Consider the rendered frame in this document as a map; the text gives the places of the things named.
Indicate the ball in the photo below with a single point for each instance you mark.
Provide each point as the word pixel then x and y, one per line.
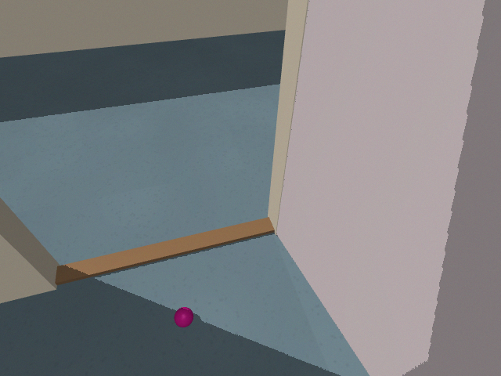
pixel 184 317

